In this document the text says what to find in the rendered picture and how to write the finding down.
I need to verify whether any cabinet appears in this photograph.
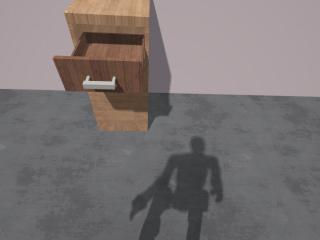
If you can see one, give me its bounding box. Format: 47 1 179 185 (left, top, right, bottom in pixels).
64 0 150 132

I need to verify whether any drawer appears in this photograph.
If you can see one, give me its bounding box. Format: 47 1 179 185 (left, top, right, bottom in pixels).
52 31 145 93

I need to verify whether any handle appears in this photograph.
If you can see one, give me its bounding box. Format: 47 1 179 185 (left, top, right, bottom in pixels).
82 76 116 90

